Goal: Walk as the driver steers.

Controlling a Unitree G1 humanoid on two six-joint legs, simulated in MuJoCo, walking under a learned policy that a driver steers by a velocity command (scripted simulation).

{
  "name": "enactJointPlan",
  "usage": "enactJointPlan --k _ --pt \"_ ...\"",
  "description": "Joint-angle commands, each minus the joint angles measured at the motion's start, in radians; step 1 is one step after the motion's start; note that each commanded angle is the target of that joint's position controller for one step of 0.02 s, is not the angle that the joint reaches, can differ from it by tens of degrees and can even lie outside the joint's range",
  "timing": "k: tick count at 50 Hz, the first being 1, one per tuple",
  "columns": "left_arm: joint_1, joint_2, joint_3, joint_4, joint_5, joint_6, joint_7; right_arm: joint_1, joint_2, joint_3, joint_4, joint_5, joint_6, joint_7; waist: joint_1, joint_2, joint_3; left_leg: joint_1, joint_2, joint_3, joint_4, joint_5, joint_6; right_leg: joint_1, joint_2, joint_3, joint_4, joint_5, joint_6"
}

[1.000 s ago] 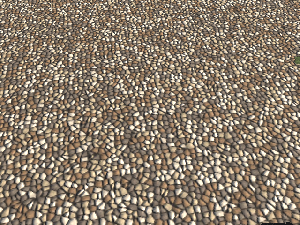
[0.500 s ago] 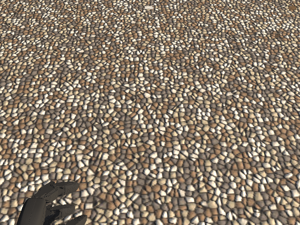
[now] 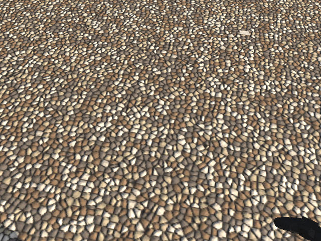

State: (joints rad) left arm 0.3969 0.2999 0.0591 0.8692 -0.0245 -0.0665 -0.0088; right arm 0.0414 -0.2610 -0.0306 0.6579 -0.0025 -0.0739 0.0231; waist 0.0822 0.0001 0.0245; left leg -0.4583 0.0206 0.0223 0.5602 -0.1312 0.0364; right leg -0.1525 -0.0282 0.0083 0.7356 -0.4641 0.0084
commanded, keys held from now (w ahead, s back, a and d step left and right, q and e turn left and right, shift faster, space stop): w+e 0.46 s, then e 0.18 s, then q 0.36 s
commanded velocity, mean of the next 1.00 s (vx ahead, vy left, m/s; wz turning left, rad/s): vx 0.34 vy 0.00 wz -0.28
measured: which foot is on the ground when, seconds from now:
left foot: down 0.00-0.48, up 0.50-0.94, down 0.96-1.00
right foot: up 0.00-0.46, down 0.48-1.00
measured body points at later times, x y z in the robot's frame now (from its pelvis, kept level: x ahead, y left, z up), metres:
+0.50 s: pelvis +0.26 -0.05 -0.01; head +0.29 -0.07 +0.43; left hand +0.52 +0.13 -0.09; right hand +0.20 -0.34 -0.14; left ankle +0.09 +0.11 -0.70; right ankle +0.34 -0.16 -0.73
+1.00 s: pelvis +0.43 -0.09 +0.00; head +0.45 -0.09 +0.45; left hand +0.65 +0.11 -0.11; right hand +0.47 -0.39 -0.10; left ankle +0.52 +0.00 -0.73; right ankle +0.35 -0.16 -0.72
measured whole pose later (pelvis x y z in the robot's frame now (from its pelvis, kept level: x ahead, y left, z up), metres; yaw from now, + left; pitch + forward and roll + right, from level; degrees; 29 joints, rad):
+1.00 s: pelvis +0.43 -0.09 +0.00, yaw -18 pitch +2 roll -1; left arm 0.14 0.27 0.04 0.77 0.01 0.00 0.02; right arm 0.19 -0.28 -0.05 0.75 0.00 -0.03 0.02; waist -0.01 0.01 0.01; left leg -0.39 0.01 -0.01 0.56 -0.18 0.02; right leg -0.20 0.06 -0.02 0.55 -0.34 -0.05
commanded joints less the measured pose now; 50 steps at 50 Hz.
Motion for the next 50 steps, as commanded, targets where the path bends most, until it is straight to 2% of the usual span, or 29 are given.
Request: enactJointPlan --k 1,3,5,7,10,13,17,19,21,22,23,24,25,26,27,28,29,30,31,33,35,37,40,42,45,47,48,49,50 --pt "-0.043 0.136 0.019 -0.11 -0.024 -0.039 0.001 0.363 -0.195 -0.068 0.035 0.0 0.003 -0.014 -0.206 0.162 -0.221 0.706 0.37 -0.544 -0.238 -0.183 0.218 -0.649 -0.014 0.111 0.529 -0.054 -0.024" --pt "-0.106 0.118 0.021 -0.12 -0.008 -0.027 0.008 0.24 -0.126 -0.048 0.033 -0.002 -0.006 -0.007 -0.149 0.117 -0.092 0.496 0.287 -0.346 -0.303 -0.093 0.174 -0.606 -0.078 0.082 0.453 0.089 -0.022" --pt "-0.076 0.083 0.023 -0.107 -0.006 0.002 0.009 0.182 -0.096 -0.044 0.04 -0.01 -0.024 -0.003 -0.096 0.132 -0.05 0.366 0.252 -0.228 -0.371 0.012 0.159 -0.506 -0.104 0.091 0.413 0.17 -0.015" --pt "-0.081 0.051 0.018 -0.111 -0.005 0.021 0.009 0.171 -0.106 -0.053 0.059 -0.011 -0.04 -0.004 -0.077 0.097 -0.026 0.328 0.253 -0.143 -0.409 0.123 0.167 -0.507 -0.106 0.097 0.387 0.225 -0.003" --pt "-0.14 0.037 0.016 -0.136 0.001 0.028 0.006 0.184 -0.126 -0.063 0.089 -0.015 -0.044 -0.016 -0.081 0.064 0.001 0.347 0.244 -0.034 -0.429 0.202 0.16 -0.554 -0.103 0.108 0.262 0.356 0.007" --pt "-0.226 0.019 0.006 -0.164 0.003 0.023 -0.014 0.195 -0.149 -0.069 0.107 -0.01 -0.037 -0.026 -0.109 0.056 0.027 0.355 0.223 0.067 -0.441 0.206 0.136 -0.519 -0.093 0.057 0.084 0.497 -0.003" --pt "-0.354 0.014 -0.002 -0.225 0.004 0.024 -0.038 0.26 -0.183 -0.082 0.144 0.007 -0.017 -0.033 -0.154 0.036 0.071 0.457 0.26 0.122 -0.423 0.218 0.122 -0.538 -0.081 -0.001 -0.05 0.489 -0.035" --pt "-0.384 0.026 0.001 -0.252 0.003 0.025 -0.048 0.274 -0.198 -0.088 0.156 0.018 -0.001 -0.034 -0.152 0.043 0.076 0.526 0.278 0.142 -0.377 0.296 0.106 -0.543 -0.066 -0.028 -0.085 0.418 -0.061" --pt "-0.36 0.052 0.015 -0.265 0.005 0.029 -0.055 0.26 -0.227 -0.096 0.155 0.024 0.013 -0.04 -0.118 0.072 0.034 0.564 0.279 0.172 -0.264 0.594 0.083 -0.453 -0.012 -0.085 -0.095 0.32 -0.097" --pt "-0.298 0.076 0.029 -0.257 0.005 0.033 -0.054 0.253 -0.24 -0.1 0.151 0.026 0.022 -0.044 -0.077 0.09 -0.014 0.568 0.272 0.187 -0.156 0.756 0.07 -0.359 0.029 -0.115 -0.092 0.271 -0.119" --pt "-0.164 0.114 0.054 -0.226 0.001 0.035 -0.049 0.236 -0.243 -0.099 0.147 0.03 0.031 -0.048 0.002 0.081 -0.085 0.523 0.242 0.213 0.027 0.823 0.046 -0.178 0.077 -0.135 -0.141 0.293 -0.15" --pt "-0.004 0.188 0.091 -0.186 0.005 0.041 -0.032 0.238 -0.222 -0.088 0.134 0.022 0.029 -0.054 0.078 0.028 -0.165 0.347 0.194 0.219 0.294 0.673 -0.003 0.1 0.07 -0.057 -0.189 0.38 -0.19" --pt "-0.001 0.315 0.113 -0.188 0.008 0.044 -0.012 0.313 -0.086 -0.048 0.076 -0.024 0.011 -0.046 -0.019 -0.254 -0.233 -0.1 0.018 0.196 0.684 -0.211 -0.084 0.44 -0.201 0.428 -0.219 0.51 -0.346" --pt "-0.007 0.288 0.095 -0.239 0.02 0.029 -0.018 0.293 -0.114 -0.038 0.066 -0.004 -0.026 -0.034 0.003 -0.205 -0.431 -0.226 -0.083 -0.057 0.88 -0.531 -0.097 0.541 -0.348 0.806 -0.361 0.572 -0.477" --pt "-0.048 0.221 0.074 -0.242 0.026 0.017 -0.025 0.195 -0.177 -0.056 0.043 0.033 -0.041 -0.025 0.027 -0.101 -0.348 -0.288 -0.02 -0.123 0.885 -0.459 -0.079 0.481 -0.312 0.638 -0.362 0.717 -0.417" --pt "-0.089 0.183 0.066 -0.239 0.015 0.01 -0.024 0.166 -0.163 -0.049 0.033 0.032 -0.047 -0.029 -0.005 -0.057 -0.233 -0.288 0.019 -0.109 0.808 -0.385 -0.065 0.344 -0.258 0.481 -0.344 0.804 -0.372" --pt "-0.147 0.154 0.059 -0.243 0.005 0.011 -0.02 0.164 -0.163 -0.053 0.046 0.009 -0.044 -0.04 -0.044 0.002 -0.16 -0.255 0.055 -0.101 0.727 -0.331 -0.068 0.211 -0.212 0.386 -0.349 0.833 -0.329" --pt "-0.188 0.13 0.051 -0.258 0.01 0.015 -0.014 0.17 -0.18 -0.062 0.048 -0.004 -0.031 -0.045 -0.076 -0.01 -0.131 -0.186 0.074 -0.102 0.677 -0.297 -0.071 0.098 -0.186 0.334 -0.371 0.871 -0.312" --pt "-0.212 0.13 0.049 -0.27 0.022 0.019 -0.01 0.181 -0.181 -0.065 0.046 -0.005 -0.014 -0.046 -0.101 -0.022 -0.121 -0.129 0.072 -0.101 0.651 -0.278 -0.077 0.016 -0.17 0.314 -0.392 0.905 -0.307" --pt "-0.225 0.143 0.051 -0.265 0.03 0.018 -0.002 0.223 -0.143 -0.056 0.059 -0.008 0.011 -0.049 -0.126 -0.028 -0.134 -0.088 0.059 -0.079 0.572 -0.236 -0.101 -0.049 -0.159 0.251 -0.403 1.01 -0.31" --pt "-0.219 0.133 0.044 -0.246 0.029 0.018 0.008 0.222 -0.114 -0.045 0.068 -0.009 0.021 -0.05 -0.121 -0.044 -0.15 -0.078 0.055 -0.064 0.464 -0.151 -0.115 -0.059 -0.143 0.185 -0.407 1.045 -0.292" --pt "-0.222 0.102 0.029 -0.223 0.027 0.024 0.017 0.19 -0.09 -0.034 0.071 -0.007 0.024 -0.044 -0.107 -0.071 -0.165 -0.033 0.065 -0.06 0.336 -0.022 -0.115 -0.058 -0.113 0.118 -0.409 1.001 -0.253" --pt "-0.215 0.09 0.016 -0.187 0.045 0.025 0.019 0.126 -0.094 -0.03 0.068 0.007 0.02 -0.03 -0.069 -0.084 -0.146 0.041 0.064 -0.059 0.178 0.131 -0.099 -0.051 -0.114 0.08 -0.43 0.896 -0.223" --pt "-0.215 0.098 0.014 -0.162 0.055 0.023 0.015 0.098 -0.112 -0.035 0.06 0.011 0.021 -0.024 -0.056 -0.085 -0.113 0.044 0.06 -0.065 0.126 0.104 -0.083 -0.026 -0.143 0.092 -0.431 0.836 -0.224" --pt "-0.217 0.137 0.026 -0.135 0.041 0.039 0.019 0.065 -0.151 -0.051 0.026 0.009 0.026 -0.016 -0.05 -0.094 -0.063 -0.026 0.036 -0.049 0.091 -0.068 -0.05 0.053 -0.192 0.128 -0.367 0.808 -0.229" --pt "-0.222 0.141 0.03 -0.131 0.02 0.059 0.034 0.089 -0.144 -0.053 0.018 0.008 0.029 -0.006 -0.068 -0.087 -0.053 -0.014 0.019 -0.027 0.01 -0.07 -0.023 0.085 -0.202 0.137 -0.294 0.799 -0.21" --pt "-0.206 0.138 0.031 -0.126 0.013 0.066 0.042 0.113 -0.149 -0.056 0.018 0.005 0.028 -0.003 -0.081 -0.067 -0.059 0.046 0.018 -0.035 -0.074 0.068 0.0 0.08 -0.18 0.124 -0.243 0.785 -0.175" --pt "-0.189 0.125 0.03 -0.132 0.024 0.063 0.049 0.146 -0.195 -0.07 0.018 0.001 0.027 -0.007 -0.078 0.008 -0.106 0.155 0.064 -0.122 -0.082 0.381 0.039 0.039 -0.11 0.069 -0.134 0.726 -0.123" --pt "-0.161 0.099 0.026 -0.16 0.043 0.053 0.05 0.163 -0.276 -0.091 0.014 -0.004 0.03 -0.012 -0.035 0.175 -0.162 0.316 0.191 -0.322 -0.079 0.655 0.16 -0.131 0.034 -0.032 0.044 0.492 -0.039"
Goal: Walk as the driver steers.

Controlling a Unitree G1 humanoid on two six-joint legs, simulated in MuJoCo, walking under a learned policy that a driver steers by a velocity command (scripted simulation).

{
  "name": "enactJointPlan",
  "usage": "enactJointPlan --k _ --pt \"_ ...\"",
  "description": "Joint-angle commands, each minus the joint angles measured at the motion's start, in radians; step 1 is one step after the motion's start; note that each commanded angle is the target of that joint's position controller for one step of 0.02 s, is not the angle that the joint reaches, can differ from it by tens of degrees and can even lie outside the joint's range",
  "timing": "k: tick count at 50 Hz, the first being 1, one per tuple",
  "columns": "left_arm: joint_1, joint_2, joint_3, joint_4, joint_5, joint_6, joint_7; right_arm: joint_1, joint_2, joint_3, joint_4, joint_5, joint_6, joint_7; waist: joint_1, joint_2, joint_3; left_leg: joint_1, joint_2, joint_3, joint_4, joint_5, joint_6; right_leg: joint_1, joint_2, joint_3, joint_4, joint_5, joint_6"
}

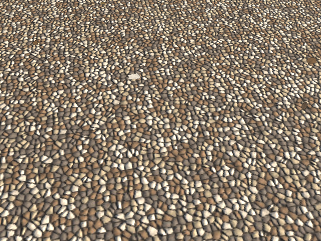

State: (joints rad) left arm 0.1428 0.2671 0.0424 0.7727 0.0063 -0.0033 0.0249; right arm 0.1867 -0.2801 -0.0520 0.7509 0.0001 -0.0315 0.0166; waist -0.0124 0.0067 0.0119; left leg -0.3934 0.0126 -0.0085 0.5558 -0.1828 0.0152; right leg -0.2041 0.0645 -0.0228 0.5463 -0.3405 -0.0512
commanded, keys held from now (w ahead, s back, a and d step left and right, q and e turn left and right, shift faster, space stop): q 0.50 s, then no key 0.36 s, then e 0.14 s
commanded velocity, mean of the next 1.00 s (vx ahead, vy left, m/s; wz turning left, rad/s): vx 0.01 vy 0.00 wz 0.34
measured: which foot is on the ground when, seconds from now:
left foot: down 0.00-0.36, up 0.38-0.74, down 0.76-1.00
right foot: down 0.00-0.00, up 0.02-0.34, down 0.36-1.00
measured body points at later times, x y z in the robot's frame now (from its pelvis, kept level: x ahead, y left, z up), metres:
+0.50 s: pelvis +0.02 -0.04 +0.01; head +0.05 -0.05 +0.46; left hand +0.05 +0.27 -0.08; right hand +0.25 -0.28 -0.09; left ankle -0.02 +0.10 -0.65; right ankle +0.06 -0.14 -0.73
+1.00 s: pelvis +0.01 +0.00 +0.01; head +0.01 +0.01 +0.45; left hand -0.01 +0.30 -0.12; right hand +0.26 -0.15 -0.09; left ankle -0.04 +0.10 -0.73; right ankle +0.07 -0.13 -0.73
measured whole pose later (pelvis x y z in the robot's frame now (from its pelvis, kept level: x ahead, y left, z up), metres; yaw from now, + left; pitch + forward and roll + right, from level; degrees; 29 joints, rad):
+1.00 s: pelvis +0.01 +0.00 +0.01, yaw +21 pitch -1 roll +1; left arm 0.22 0.29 0.04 0.83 0.00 0.01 0.01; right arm 0.12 -0.22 -0.02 0.70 -0.02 0.02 -0.01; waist 0.04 -0.02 0.03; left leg -0.20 -0.03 0.01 0.50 -0.29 0.02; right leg -0.24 -0.05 0.02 0.52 -0.27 0.05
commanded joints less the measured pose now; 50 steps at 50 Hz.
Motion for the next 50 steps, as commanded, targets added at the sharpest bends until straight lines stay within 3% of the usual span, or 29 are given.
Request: enactJointPlan --k 1,2,3,5,7,9,14,17,18,19,20,21,23,25,28,31,33,36,37,38,39,40,41,42,45,46,47,48,50 --pt "-0.001 0.119 0.035 -0.081 0.026 -0.011 0.015 0.101 -0.203 -0.064 -0.07 -0.004 0.001 -0.016 -0.036 0.257 -0.188 0.384 0.33 -0.484 -0.147 0.793 0.327 -0.287 0.051 0.005 0.442 -0.197 0.075" --pt "-0.007 0.121 0.036 -0.09 0.011 -0.008 0.006 0.137 -0.174 -0.048 -0.064 -0.01 -0.001 -0.018 -0.046 0.203 -0.231 0.413 0.347 -0.526 -0.173 0.687 0.339 -0.347 0.024 0.107 0.583 -0.355 0.078" --pt "-0.014 0.11 0.037 -0.086 -0.008 0.001 0.004 0.091 -0.176 -0.053 -0.077 -0.009 -0.002 -0.022 -0.026 0.132 -0.206 0.394 0.305 -0.47 -0.161 0.598 0.299 -0.379 -0.005 0.131 0.653 -0.319 0.083" --pt "-0.025 0.122 0.044 -0.081 -0.006 0.017 0.011 0.005 -0.174 -0.056 -0.103 0.011 0.008 -0.033 0.002 0.07 -0.143 0.299 0.236 -0.374 -0.184 0.451 0.228 -0.387 -0.047 0.127 0.557 -0.201 0.098" --pt "-0.029 0.092 0.038 -0.082 -0.009 0.02 0.014 -0.02 -0.177 -0.061 -0.112 0.012 0.033 -0.04 0.015 0.116 -0.126 0.231 0.17 -0.336 -0.201 0.373 0.2 -0.316 -0.027 0.089 0.409 -0.142 0.12" --pt "-0.016 0.084 0.036 -0.076 -0.014 0.015 0.011 -0.009 -0.188 -0.07 -0.12 0.008 0.047 -0.049 0.009 0.143 -0.154 0.223 0.155 -0.338 -0.2 0.341 0.198 -0.256 -0.014 0.088 0.31 -0.099 0.131" --pt "0.003 0.105 0.043 -0.071 -0.017 0.0 -0.005 -0.031 -0.199 -0.079 -0.14 0.013 0.066 -0.054 0.0 0.178 -0.152 0.167 0.142 -0.419 -0.211 0.152 0.181 -0.139 -0.004 0.094 0.102 -0.009 0.116" --pt "0.08 0.127 0.06 -0.046 -0.012 -0.013 -0.013 -0.047 -0.176 -0.071 -0.15 0.024 0.078 -0.059 0.04 0.154 -0.129 0.067 0.076 -0.414 -0.151 -0.002 0.109 0.032 -0.038 0.085 -0.154 0.142 0.067" --pt "0.111 0.198 0.077 -0.051 0.006 -0.01 -0.006 -0.02 -0.131 -0.058 -0.154 0.015 0.078 -0.057 0.029 0.011 -0.131 -0.055 0.001 -0.332 0.011 -0.199 0.052 0.123 -0.231 0.259 -0.229 0.113 -0.003" --pt "0.075 0.274 0.092 -0.055 0.04 -0.002 -0.006 -0.025 -0.112 -0.057 -0.189 0.018 0.066 -0.054 -0.003 -0.286 -0.069 -0.226 -0.155 -0.128 0.235 -0.405 -0.001 0.062 -0.427 0.525 -0.31 0.194 -0.158" --pt "0.023 0.226 0.077 -0.089 0.058 -0.012 -0.003 -0.005 -0.187 -0.078 -0.174 0.003 0.055 -0.052 -0.001 -0.236 -0.058 -0.22 -0.08 -0.165 0.463 -0.417 -0.032 -0.006 -0.483 0.558 -0.317 0.223 -0.228" --pt "-0.044 0.167 0.061 -0.107 0.045 -0.017 0.004 0.024 -0.221 -0.095 -0.145 0.013 0.059 -0.048 -0.03 -0.158 -0.041 -0.209 -0.07 -0.165 0.555 -0.35 -0.04 -0.027 -0.423 0.444 -0.294 0.238 -0.193" --pt "-0.09 0.128 0.049 -0.115 0.007 -0.019 0.012 0.067 -0.184 -0.092 -0.105 0.007 0.08 -0.056 -0.034 -0.121 -0.016 -0.239 -0.06 -0.139 0.647 -0.238 -0.073 0.007 -0.323 0.284 -0.263 0.252 -0.125" --pt "-0.053 0.125 0.044 -0.106 0.005 -0.012 0.021 0.038 -0.146 -0.078 -0.125 0.016 0.085 -0.051 -0.008 -0.129 -0.009 -0.249 -0.05 -0.095 0.662 -0.194 -0.1 0.028 -0.294 0.191 -0.255 0.349 -0.134" --pt "0.046 0.147 0.051 -0.079 0.008 0.0 0.028 -0.048 -0.104 -0.056 -0.173 0.019 0.076 -0.046 0.053 -0.156 -0.039 -0.252 -0.029 -0.077 0.493 -0.2 -0.124 0.155 -0.312 0.181 -0.234 0.434 -0.17" --pt "0.03 0.184 0.062 -0.078 -0.001 0.006 0.015 -0.056 -0.079 -0.036 -0.187 0.009 0.073 -0.034 0.057 -0.181 -0.069 -0.104 -0.004 -0.03 0.299 -0.251 -0.113 0.139 -0.328 0.15 -0.214 0.488 -0.179" --pt "0.03 0.199 0.066 -0.072 -0.01 0.008 0.003 -0.048 -0.092 -0.036 -0.184 0.011 0.075 -0.03 0.058 -0.198 -0.074 -0.011 -0.014 0.011 0.189 -0.245 -0.101 0.113 -0.334 0.147 -0.199 0.531 -0.182" --pt "0.017 0.188 0.057 -0.052 -0.033 0.01 -0.005 0.026 -0.087 -0.037 -0.146 0.009 0.075 -0.024 0.011 -0.176 -0.067 0.162 -0.037 0.049 -0.141 -0.023 -0.046 0.072 -0.313 0.129 -0.129 0.534 -0.142" --pt "0.062 0.163 0.048 -0.028 -0.036 0.004 -0.007 0.035 -0.106 -0.039 -0.141 0.005 0.075 -0.025 0.009 -0.144 -0.069 0.266 -0.022 0.016 -0.252 0.101 -0.015 0.019 -0.289 0.112 -0.105 0.468 -0.085" --pt "0.094 0.116 0.03 -0.027 -0.004 -0.008 -0.015 0.054 -0.159 -0.047 -0.148 0.001 0.077 -0.034 0.03 -0.013 -0.132 0.425 0.109 -0.142 -0.226 0.346 0.021 -0.077 -0.228 0.053 -0.004 0.284 0.001" --pt "0.124 0.057 0.01 -0.039 0.03 -0.023 -0.025 -0.01 -0.204 -0.047 -0.169 -0.013 0.081 -0.041 0.085 0.205 -0.13 0.427 0.268 -0.284 -0.166 0.548 0.138 -0.193 -0.136 -0.028 0.052 -0.05 0.085" --pt "0.036 0.097 0.016 -0.049 0.023 -0.019 -0.016 -0.023 -0.127 -0.03 -0.167 -0.025 0.068 -0.032 0.017 0.177 -0.131 0.323 0.285 -0.3 -0.19 0.41 0.22 -0.154 -0.136 0.017 0.083 -0.149 0.114" --pt "0.009 0.12 0.023 -0.052 0.009 -0.013 -0.013 -0.049 -0.1 -0.019 -0.157 -0.031 0.054 -0.024 0.024 0.158 -0.097 0.298 0.242 -0.273 -0.206 0.314 0.206 -0.149 -0.138 0.026 0.087 -0.119 0.117" --pt "0.003 0.111 0.022 -0.043 0.005 -0.008 -0.008 -0.07 -0.099 -0.018 -0.147 -0.029 0.043 -0.023 0.028 0.168 -0.084 0.288 0.203 -0.243 -0.206 0.255 0.174 -0.143 -0.132 0.028 0.061 -0.068 0.117" --pt "0.058 0.106 0.014 -0.009 0.012 0.002 -0.012 -0.088 -0.072 -0.005 -0.117 -0.021 0.025 -0.023 0.056 0.141 -0.07 0.228 0.143 -0.158 -0.195 0.188 0.098 -0.01 -0.147 0.05 -0.09 0.191 0.117" --pt "0.058 0.118 0.013 -0.007 0.01 0.002 -0.016 -0.066 -0.074 -0.007 -0.104 -0.024 0.024 -0.023 0.043 0.118 -0.069 0.226 0.108 -0.128 -0.188 0.079 0.067 0.015 -0.152 0.053 -0.109 0.275 0.112" --pt "0.045 0.167 0.024 -0.001 -0.002 0.003 -0.017 -0.051 -0.088 -0.013 -0.107 -0.027 0.029 -0.026 0.013 0.07 -0.026 0.218 0.075 -0.102 -0.195 -0.016 0.045 -0.038 -0.144 0.058 -0.088 0.264 0.09" --pt "0.022 0.182 0.031 -0.004 -0.014 0.002 -0.017 -0.049 -0.116 -0.02 -0.106 -0.029 0.036 -0.033 0.005 0.04 0.013 0.223 0.072 -0.096 -0.194 -0.045 0.04 -0.092 -0.129 0.058 -0.064 0.245 0.068" --pt "0.006 0.16 0.03 -0.013 -0.015 0.001 -0.013 -0.035 -0.149 -0.035 -0.1 -0.019 0.044 -0.046 0.004 0.039 0.014 0.239 0.116 -0.118 -0.192 0.009 0.072 -0.127 -0.116 0.058 -0.019 0.245 0.066"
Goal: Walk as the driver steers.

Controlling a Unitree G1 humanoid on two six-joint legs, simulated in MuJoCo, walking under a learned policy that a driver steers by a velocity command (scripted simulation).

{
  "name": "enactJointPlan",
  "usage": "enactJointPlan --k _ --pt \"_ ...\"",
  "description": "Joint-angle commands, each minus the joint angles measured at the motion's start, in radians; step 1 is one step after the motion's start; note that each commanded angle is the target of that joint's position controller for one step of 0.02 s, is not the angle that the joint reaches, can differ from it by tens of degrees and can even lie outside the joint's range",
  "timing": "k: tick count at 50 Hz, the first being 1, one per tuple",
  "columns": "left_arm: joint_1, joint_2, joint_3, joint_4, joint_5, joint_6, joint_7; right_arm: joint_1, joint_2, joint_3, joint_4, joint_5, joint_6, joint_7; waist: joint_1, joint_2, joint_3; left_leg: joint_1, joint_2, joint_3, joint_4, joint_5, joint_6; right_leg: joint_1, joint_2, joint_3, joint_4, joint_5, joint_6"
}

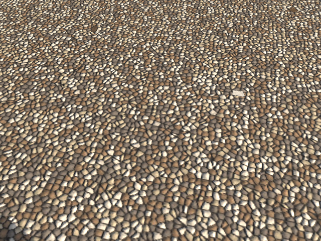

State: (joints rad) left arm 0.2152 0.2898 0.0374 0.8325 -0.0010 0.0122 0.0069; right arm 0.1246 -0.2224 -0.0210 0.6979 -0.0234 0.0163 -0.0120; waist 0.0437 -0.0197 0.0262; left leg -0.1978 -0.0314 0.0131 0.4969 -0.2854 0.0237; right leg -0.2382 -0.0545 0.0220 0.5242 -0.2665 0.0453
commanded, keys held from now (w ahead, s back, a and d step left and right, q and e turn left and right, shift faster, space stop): e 0.52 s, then no key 0.48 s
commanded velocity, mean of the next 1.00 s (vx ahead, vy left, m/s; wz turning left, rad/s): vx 0.00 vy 0.00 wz -0.34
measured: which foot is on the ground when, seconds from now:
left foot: down 0.00-0.26, up 0.28-0.82, down 0.84-1.00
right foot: down 0.00-1.00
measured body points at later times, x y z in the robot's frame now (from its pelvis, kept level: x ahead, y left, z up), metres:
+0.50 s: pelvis -0.01 -0.06 +0.01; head +0.02 -0.11 +0.46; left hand +0.19 +0.18 -0.07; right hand +0.08 -0.38 -0.11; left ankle +0.03 +0.12 -0.64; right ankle -0.01 -0.13 -0.74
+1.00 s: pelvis +0.03 -0.03 +0.00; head +0.05 -0.03 +0.45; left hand +0.25 +0.16 -0.11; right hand +0.06 -0.33 -0.10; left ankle +0.07 +0.09 -0.74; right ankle -0.01 -0.13 -0.74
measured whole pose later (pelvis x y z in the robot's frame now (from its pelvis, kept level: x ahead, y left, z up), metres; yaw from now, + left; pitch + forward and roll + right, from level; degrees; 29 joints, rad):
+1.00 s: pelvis +0.03 -0.03 +0.00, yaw -22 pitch +0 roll +0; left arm 0.18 0.27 0.03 0.75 0.02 0.03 0.01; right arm 0.17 -0.26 -0.04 0.79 -0.01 -0.03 0.00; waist 0.01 -0.03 0.03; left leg -0.20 -0.01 -0.04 0.47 -0.27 -0.01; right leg -0.21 0.09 0.16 0.50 -0.27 -0.02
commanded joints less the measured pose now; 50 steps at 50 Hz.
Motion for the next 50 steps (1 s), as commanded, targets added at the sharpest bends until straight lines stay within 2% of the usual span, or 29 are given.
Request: enactJointPlan --k 1,3,5,7,10,11,12,13,14,15,16,17,18,19,22,26,30,36,38,40,41,42,43,44,45,46,47,50 --pt "-0.059 0.133 0.037 -0.074 -0.009 -0.014 0.007 0.036 -0.218 -0.074 -0.044 0.009 0.001 -0.024 -0.051 0.078 -0.007 0.057 0.191 -0.151 -0.132 0.161 0.087 -0.115 0.01 0.004 0.039 0.156 -0.025" --pt "-0.028 0.116 0.04 -0.075 -0.01 -0.008 0.007 0.034 -0.215 -0.081 -0.046 0.014 0.009 -0.032 -0.045 0.127 -0.025 0.066 0.263 -0.181 -0.137 0.249 0.142 -0.151 0.02 -0.018 0.134 0.031 -0.016" --pt "-0.023 0.108 0.045 -0.088 -0.012 0.004 0.001 0.003 -0.204 -0.082 -0.057 0.014 0.006 -0.037 -0.045 0.169 -0.036 0.046 0.347 -0.222 -0.144 0.322 0.202 -0.19 0.007 -0.021 0.302 -0.204 -0.023" --pt "-0.039 0.099 0.048 -0.108 -0.019 0.017 -0.008 -0.018 -0.21 -0.086 -0.056 0.016 -0.005 -0.034 -0.045 0.138 -0.025 0.051 0.391 -0.215 -0.138 0.428 0.226 -0.238 -0.024 -0.01 0.375 -0.307 -0.029" --pt "0.011 0.1 0.051 -0.103 -0.018 0.025 -0.021 -0.081 -0.23 -0.095 -0.055 0.035 -0.003 -0.032 -0.012 0.135 -0.061 0.032 0.345 -0.107 -0.065 0.492 0.17 -0.12 -0.007 -0.061 0.227 -0.145 -0.037" --pt "0.047 0.1 0.055 -0.094 -0.018 0.024 -0.027 -0.093 -0.225 -0.095 -0.05 0.043 0.004 -0.033 0.007 0.136 -0.074 0.012 0.316 -0.059 -0.012 0.46 0.137 -0.047 0.025 -0.096 0.118 -0.037 -0.049" --pt "0.069 0.12 0.065 -0.092 -0.013 0.021 -0.027 -0.053 -0.204 -0.091 -0.031 0.047 0.008 -0.032 0.009 0.094 -0.077 -0.029 0.268 0.0 0.084 0.343 0.08 0.029 0.049 -0.077 -0.002 0.093 -0.074" --pt "0.076 0.227 0.094 -0.113 -0.01 0.015 -0.014 0.01 -0.163 -0.082 -0.026 0.023 0.008 -0.029 -0.024 -0.148 -0.081 -0.193 0.161 0.115 0.342 0.051 -0.025 0.149 -0.101 0.193 -0.133 0.413 -0.147" --pt "0.085 0.315 0.102 -0.145 0.019 0.0 -0.016 -0.081 -0.125 -0.065 -0.09 0.0 0.005 -0.036 -0.001 -0.318 -0.086 -0.422 -0.013 0.047 0.573 -0.435 -0.089 0.178 -0.333 0.582 -0.2 0.645 -0.371" --pt "0.1 0.268 0.087 -0.155 0.038 -0.023 -0.024 -0.095 -0.169 -0.077 -0.082 0.015 0.004 -0.041 0.031 -0.154 -0.151 -0.429 0.012 -0.089 0.722 -0.445 -0.081 0.191 -0.342 0.565 -0.206 0.578 -0.423" --pt "0.05 0.242 0.079 -0.161 0.028 -0.038 -0.022 -0.078 -0.186 -0.083 -0.072 0.03 0.004 -0.04 -0.002 -0.102 -0.114 -0.454 0.034 -0.104 0.751 -0.356 -0.068 0.175 -0.292 0.465 -0.19 0.511 -0.378" --pt "0.001 0.223 0.077 -0.167 0.006 -0.039 -0.015 -0.056 -0.199 -0.091 -0.046 0.026 0.005 -0.045 -0.024 -0.042 -0.087 -0.467 0.055 -0.104 0.719 -0.259 -0.065 0.166 -0.232 0.39 -0.183 0.42 -0.315" --pt "-0.032 0.2 0.069 -0.174 -0.01 -0.035 -0.006 -0.055 -0.211 -0.097 -0.037 0.018 0.005 -0.052 -0.032 -0.036 -0.075 -0.47 0.069 -0.112 0.682 -0.186 -0.068 0.161 -0.205 0.36 -0.181 0.395 -0.276" --pt "-0.035 0.186 0.061 -0.179 -0.014 -0.03 0.002 -0.045 -0.204 -0.098 -0.03 0.019 0.005 -0.05 -0.041 -0.057 -0.084 -0.426 0.061 -0.108 0.686 -0.136 -0.077 0.139 -0.173 0.329 -0.186 0.423 -0.262" --pt "-0.013 0.174 0.057 -0.193 -0.01 -0.021 0.015 -0.019 -0.18 -0.095 -0.021 0.029 0.001 -0.044 -0.039 -0.07 -0.11 -0.409 0.035 -0.105 0.662 -0.062 -0.1 0.172 -0.141 0.301 -0.194 0.445 -0.264" --pt "0.002 0.185 0.062 -0.205 -0.012 -0.009 0.025 -0.048 -0.173 -0.093 -0.032 0.028 -0.005 -0.046 -0.023 -0.092 -0.086 -0.436 0.028 -0.122 0.529 -0.037 -0.127 0.202 -0.128 0.347 -0.202 0.34 -0.265" --pt "-0.022 0.171 0.056 -0.215 0.0 -0.001 0.029 -0.04 -0.172 -0.089 -0.019 0.03 -0.013 -0.041 -0.015 -0.114 -0.078 -0.37 0.048 -0.115 0.409 -0.023 -0.14 0.161 -0.118 0.351 -0.201 0.264 -0.263" --pt "-0.054 0.163 0.046 -0.208 0.011 0.009 0.016 -0.03 -0.172 -0.08 -0.014 0.033 -0.032 -0.024 -0.001 -0.117 -0.071 -0.219 0.054 -0.088 0.256 -0.076 -0.121 0.095 -0.117 0.381 -0.166 0.322 -0.283" --pt "-0.067 0.154 0.04 -0.202 0.008 0.012 0.012 -0.018 -0.169 -0.076 -0.01 0.035 -0.039 -0.017 -0.006 -0.112 -0.077 -0.165 0.049 -0.081 0.181 -0.081 -0.111 0.096 -0.116 0.394 -0.143 0.381 -0.281" --pt "-0.092 0.133 0.03 -0.195 -0.002 0.014 0.011 0.021 -0.153 -0.07 0.006 0.034 -0.048 -0.007 -0.042 -0.098 -0.082 -0.07 0.042 -0.067 0.001 0.02 -0.091 0.087 -0.092 0.388 -0.11 0.42 -0.258" --pt "-0.086 0.12 0.024 -0.186 -0.008 0.012 0.011 0.046 -0.148 -0.066 0.016 0.026 -0.055 -0.001 -0.064 -0.079 -0.079 0.015 0.049 -0.071 -0.147 0.188 -0.072 0.061 -0.068 0.377 -0.103 0.4 -0.224" --pt "-0.049 0.1 0.018 -0.177 0.004 0.004 0.011 0.057 -0.187 -0.069 0.015 0.01 -0.059 -0.002 -0.049 -0.028 -0.098 0.111 0.123 -0.132 -0.162 0.352 -0.044 0.019 -0.034 0.346 -0.081 0.301 -0.17" --pt "0.015 0.089 0.016 -0.171 0.027 -0.006 0.007 0.047 -0.259 -0.079 0.003 0.0 -0.057 -0.007 0.011 0.123 -0.121 0.167 0.238 -0.235 -0.115 0.589 0.024 -0.03 0.057 0.252 0.001 0.092 -0.12" --pt "0.033 0.084 0.017 -0.159 0.021 -0.009 0.005 0.005 -0.224 -0.067 0.011 -0.003 -0.053 -0.004 0.033 0.197 -0.111 0.09 0.286 -0.275 -0.116 0.551 0.127 -0.018 0.104 0.172 -0.009 -0.078 -0.075" --pt "0.01 0.105 0.019 -0.152 0.025 -0.007 0.007 -0.029 -0.174 -0.053 0.004 0.005 -0.054 0.002 0.018 0.179 -0.096 0.046 0.265 -0.271 -0.141 0.414 0.135 0.023 0.082 0.156 -0.035 -0.054 -0.05" --pt "-0.033 0.111 0.023 -0.155 0.024 -0.003 0.009 -0.022 -0.167 -0.051 0.013 0.008 -0.056 0.005 -0.007 0.169 -0.085 0.046 0.212 -0.239 -0.139 0.301 0.096 0.027 0.081 0.154 -0.051 0.016 -0.046" --pt "-0.05 0.108 0.024 -0.154 0.02 0.006 0.011 -0.013 -0.177 -0.05 0.017 0.01 -0.059 0.008 -0.019 0.157 -0.073 0.042 0.176 -0.205 -0.131 0.251 0.062 0.026 0.078 0.16 -0.052 0.072 -0.049" --pt "-0.042 0.103 0.024 -0.144 0.013 0.011 0.01 0.011 -0.183 -0.046 0.032 0.012 -0.069 0.003 -0.033 0.101 -0.056 0.042 0.13 -0.154 -0.098 0.217 0.021 0.027 0.068 0.179 -0.073 0.165 -0.069"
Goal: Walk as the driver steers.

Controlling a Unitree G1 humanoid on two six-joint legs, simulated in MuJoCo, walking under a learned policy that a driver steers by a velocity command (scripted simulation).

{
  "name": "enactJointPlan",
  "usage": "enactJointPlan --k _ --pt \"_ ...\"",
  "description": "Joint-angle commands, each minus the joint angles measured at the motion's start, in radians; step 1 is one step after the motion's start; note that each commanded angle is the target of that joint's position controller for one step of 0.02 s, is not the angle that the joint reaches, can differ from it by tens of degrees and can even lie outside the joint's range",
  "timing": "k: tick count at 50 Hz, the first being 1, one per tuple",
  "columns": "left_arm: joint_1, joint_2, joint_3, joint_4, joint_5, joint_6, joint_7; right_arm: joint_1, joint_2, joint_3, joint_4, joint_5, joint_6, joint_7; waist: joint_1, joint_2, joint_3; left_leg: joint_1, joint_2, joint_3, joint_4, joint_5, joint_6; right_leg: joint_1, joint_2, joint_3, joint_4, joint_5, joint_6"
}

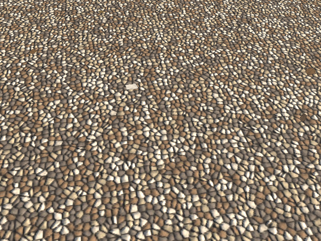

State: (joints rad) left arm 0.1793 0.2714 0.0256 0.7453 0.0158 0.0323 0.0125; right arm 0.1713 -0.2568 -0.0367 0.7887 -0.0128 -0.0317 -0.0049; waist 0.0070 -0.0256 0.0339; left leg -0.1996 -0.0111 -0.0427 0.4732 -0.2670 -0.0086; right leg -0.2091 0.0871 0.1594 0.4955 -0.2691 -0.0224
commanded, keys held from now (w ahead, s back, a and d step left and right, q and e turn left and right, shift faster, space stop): no key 0.06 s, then w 0.32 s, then w+q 0.62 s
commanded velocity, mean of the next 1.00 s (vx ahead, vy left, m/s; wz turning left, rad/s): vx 0.35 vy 0.00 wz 0.22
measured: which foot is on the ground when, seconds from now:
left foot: down 0.00-0.30, up 0.32-0.76, down 0.78-1.00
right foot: down 0.00-0.76, up 0.78-1.00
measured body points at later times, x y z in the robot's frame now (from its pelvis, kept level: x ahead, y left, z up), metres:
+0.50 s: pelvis +0.10 -0.02 +0.01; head +0.12 -0.04 +0.46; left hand +0.10 +0.25 -0.11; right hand +0.25 -0.29 -0.11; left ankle +0.12 +0.13 -0.66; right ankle +0.03 -0.11 -0.74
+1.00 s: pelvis +0.38 +0.06 +0.00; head +0.41 +0.07 +0.45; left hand +0.46 +0.36 -0.09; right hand +0.54 -0.19 -0.10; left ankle +0.38 +0.11 -0.74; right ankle +0.49 -0.11 -0.66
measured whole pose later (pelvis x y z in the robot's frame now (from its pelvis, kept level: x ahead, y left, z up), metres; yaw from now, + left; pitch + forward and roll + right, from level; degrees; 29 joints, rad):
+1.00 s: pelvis +0.38 +0.06 +0.00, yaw +17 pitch +1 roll +1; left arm 0.18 0.31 0.03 0.67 0.02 -0.10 0.01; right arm 0.29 -0.29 -0.06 0.72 0.01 -0.06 0.02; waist -0.03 -0.03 0.04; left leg -0.23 -0.15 -0.07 0.36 -0.14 0.12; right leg -0.64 -0.11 0.10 1.06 -0.25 0.04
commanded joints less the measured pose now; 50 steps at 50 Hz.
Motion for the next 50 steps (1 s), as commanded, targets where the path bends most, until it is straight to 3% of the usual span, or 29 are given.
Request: enactJointPlan --k 1,3,4,6,8,10,12,14,15,16,17,18,19,20,23,28,32,35,37,38,39,40,41,42,43,44,45,46,50 --pt "-0.003 0.118 0.036 -0.05 -0.004 -0.011 0.005 -0.029 -0.144 -0.027 -0.056 0.004 -0.019 -0.007 -0.001 0.089 -0.064 0.05 0.103 -0.091 -0.065 0.203 0.051 -0.003 -0.076 0.044 -0.046 0.185 -0.003" --pt "0.002 0.112 0.036 -0.038 -0.005 -0.016 0.006 -0.025 -0.137 -0.023 -0.05 0.006 -0.015 -0.011 -0.008 0.062 -0.063 0.058 0.092 -0.082 -0.051 0.211 0.052 -0.006 -0.078 0.05 -0.05 0.207 -0.002" --pt "0.018 0.098 0.033 -0.025 -0.004 -0.017 0.008 -0.014 -0.127 -0.018 -0.042 0.004 -0.012 -0.012 -0.01 0.055 -0.083 0.068 0.083 -0.077 -0.061 0.12 0.053 0.003 -0.067 0.038 -0.053 0.14 0.0" --pt "0.026 0.092 0.033 -0.013 -0.012 -0.019 0.01 -0.007 -0.147 -0.022 -0.034 0.013 -0.003 -0.015 -0.019 0.076 -0.039 0.049 0.08 -0.109 -0.093 -0.192 0.086 -0.067 -0.022 -0.014 -0.006 -0.12 -0.008" --pt "0.012 0.08 0.031 -0.029 -0.023 -0.04 0.008 0.037 -0.179 -0.028 -0.018 0.026 -0.005 -0.02 -0.032 0.147 0.045 0.037 0.195 -0.29 -0.202 -0.459 0.175 -0.202 -0.011 -0.074 0.105 -0.229 -0.012" --pt "-0.023 0.081 0.032 -0.049 -0.034 -0.072 0.003 0.069 -0.21 -0.038 -0.004 0.03 -0.014 -0.022 -0.039 0.171 0.115 0.01 0.318 -0.448 -0.28 -0.499 0.25 -0.266 -0.064 -0.117 0.187 -0.183 -0.009" --pt "0.01 0.085 0.036 -0.04 -0.036 -0.097 -0.009 0.037 -0.21 -0.039 -0.014 0.032 -0.017 -0.019 -0.013 0.17 0.096 -0.02 0.306 -0.4 -0.274 -0.407 0.235 -0.199 -0.091 -0.127 0.15 -0.169 -0.025" --pt "0.134 0.085 0.044 0.017 -0.036 -0.11 -0.019 -0.045 -0.188 -0.032 -0.039 0.04 -0.009 -0.01 0.059 0.165 0.057 -0.168 0.197 -0.231 -0.213 -0.29 0.169 0.088 -0.059 -0.164 -0.018 -0.041 -0.043" --pt "0.212 0.109 0.056 0.047 -0.032 -0.11 -0.019 -0.063 -0.145 -0.02 -0.05 0.033 -0.012 -0.007 0.086 0.114 0.03 -0.236 0.133 -0.147 -0.096 -0.205 0.129 0.204 -0.084 -0.097 -0.046 -0.014 -0.049" --pt "0.307 0.182 0.076 0.064 -0.028 -0.115 -0.016 -0.092 -0.07 0.002 -0.083 0.029 -0.024 -0.004 0.107 -0.114 0.007 -0.366 0.004 0.011 0.202 -0.138 0.054 0.3 -0.244 0.207 -0.194 -0.186 -0.127" --pt "0.355 0.246 0.09 0.057 -0.023 -0.125 -0.029 -0.103 -0.108 -0.007 -0.115 0.039 -0.045 -0.008 0.124 -0.262 0.008 -0.519 -0.045 0.004 0.448 -0.273 0.03 0.36 -0.418 0.548 -0.307 -0.176 -0.254" --pt "0.308 0.186 0.071 0.047 -0.017 -0.136 -0.029 -0.071 -0.154 -0.023 -0.102 0.053 -0.057 -0.003 0.081 -0.147 0.035 -0.603 0.005 -0.058 0.593 -0.297 0.045 0.365 -0.443 0.536 -0.291 -0.136 -0.276" --pt "0.279 0.149 0.061 0.033 -0.017 -0.141 -0.028 -0.044 -0.153 -0.023 -0.085 0.057 -0.065 0.006 0.062 -0.091 0.04 -0.636 0.04 -0.07 0.64 -0.215 0.066 0.382 -0.41 0.437 -0.28 -0.089 -0.25" --pt "0.259 0.145 0.06 0.028 -0.015 -0.14 -0.025 -0.037 -0.141 -0.022 -0.072 0.055 -0.07 0.013 0.054 -0.047 0.033 -0.664 0.071 -0.059 0.645 -0.131 0.079 0.397 -0.388 0.345 -0.288 -0.047 -0.217" --pt "0.258 0.093 0.039 0.035 -0.006 -0.123 -0.02 -0.061 -0.108 -0.018 -0.066 0.048 -0.062 0.041 0.055 -0.063 0.029 -0.634 0.106 -0.021 0.595 0.025 0.066 0.362 -0.313 0.101 -0.312 0.287 -0.152" --pt "0.248 0.127 0.041 0.041 -0.006 -0.118 -0.002 -0.172 -0.055 0.005 -0.128 0.039 -0.052 0.056 0.075 -0.037 0.074 -0.537 0.071 0.036 0.324 0.239 0.009 0.207 -0.26 -0.119 -0.386 0.354 -0.138" --pt "0.285 0.152 0.046 0.069 -0.017 -0.123 0.003 -0.265 -0.058 0.013 -0.181 0.041 -0.057 0.07 0.091 -0.045 0.114 -0.44 0.043 0.087 0.139 0.335 0.033 0.199 -0.296 -0.188 -0.417 0.39 -0.134" --pt "0.258 0.176 0.054 0.066 -0.018 -0.111 0.008 -0.24 -0.101 -0.006 -0.204 0.041 -0.059 0.081 0.036 -0.071 0.053 -0.379 -0.012 0.123 0.1 0.258 0.096 0.319 -0.323 -0.24 -0.277 0.817 -0.099" --pt "0.237 0.199 0.062 0.051 -0.008 -0.088 0.022 -0.065 -0.16 -0.04 -0.171 0.043 -0.047 0.077 -0.063 -0.112 -0.081 -0.19 -0.075 0.154 0.121 0.181 0.142 0.357 -0.319 -0.273 -0.014 1.127 -0.068" --pt "0.22 0.202 0.061 0.038 -0.008 -0.079 0.029 0.092 -0.204 -0.066 -0.134 0.045 -0.039 0.065 -0.145 -0.086 -0.165 0.045 -0.087 0.13 0.086 0.213 0.176 0.243 -0.294 -0.293 0.208 1.102 -0.038" --pt "0.236 0.173 0.047 0.005 0.012 -0.087 0.033 0.242 -0.273 -0.088 -0.112 0.042 -0.023 0.043 -0.184 0.057 -0.274 0.358 0.081 -0.133 0.084 0.164 0.232 -0.018 -0.238 -0.291 0.529 0.681 -0.009" --pt "0.367 0.016 0.0 -0.029 0.015 -0.119 0.004 0.212 -0.325 -0.089 -0.131 0.033 -0.033 0.045 -0.046 0.275 -0.41 0.656 0.344 -0.749 -0.032 -0.076 0.445 -0.431 -0.019 -0.15 0.88 -0.304 0.044" --pt "0.227 0.142 0.025 -0.039 -0.025 -0.157 -0.013 0.226 -0.231 -0.076 -0.128 0.033 -0.034 0.037 -0.14 0.147 -0.396 0.621 0.324 -0.81 -0.168 -0.212 0.416 -0.533 -0.052 -0.002 0.955 -0.273 0.02" --pt "0.13 0.168 0.033 -0.08 -0.061 -0.175 -0.019 0.172 -0.204 -0.067 -0.128 0.027 -0.038 0.032 -0.118 0.112 -0.211 0.464 0.292 -0.649 -0.203 -0.17 0.361 -0.588 -0.1 -0.024 0.906 -0.167 0.001" --pt "0.1 0.159 0.029 -0.087 -0.048 -0.185 -0.011 0.104 -0.191 -0.063 -0.143 0.027 -0.043 0.033 -0.07 0.002 -0.126 0.29 0.248 -0.538 -0.219 -0.047 0.333 -0.541 -0.145 -0.037 0.819 -0.088 -0.001" --pt "0.099 0.158 0.035 -0.082 -0.025 -0.183 -0.002 0.049 -0.176 -0.058 -0.16 0.02 -0.046 0.034 -0.027 -0.015 -0.076 0.156 0.204 -0.449 -0.229 0.09 0.317 -0.48 -0.169 -0.046 0.75 -0.053 0.01" --pt "0.125 0.16 0.04 -0.083 -0.014 -0.17 -0.001 0.02 -0.161 -0.053 -0.175 0.006 -0.048 0.032 0.012 0.014 -0.067 0.066 0.173 -0.396 -0.252 0.17 0.315 -0.415 -0.19 -0.039 0.726 -0.031 0.02" --pt "0.14 0.151 0.041 -0.087 -0.006 -0.157 0.0 0.008 -0.154 -0.054 -0.178 0.01 -0.048 0.031 0.03 0.039 -0.06 0.012 0.158 -0.369 -0.269 0.212 0.322 -0.391 -0.2 -0.047 0.689 -0.024 0.035" --pt "0.055 0.108 0.03 -0.132 0.015 -0.13 0.011 0.054 -0.183 -0.061 -0.151 0.024 -0.052 0.014 0.013 0.056 -0.016 -0.137 0.105 -0.251 -0.281 0.318 0.31 -0.389 -0.194 -0.097 0.484 0.113 0.097"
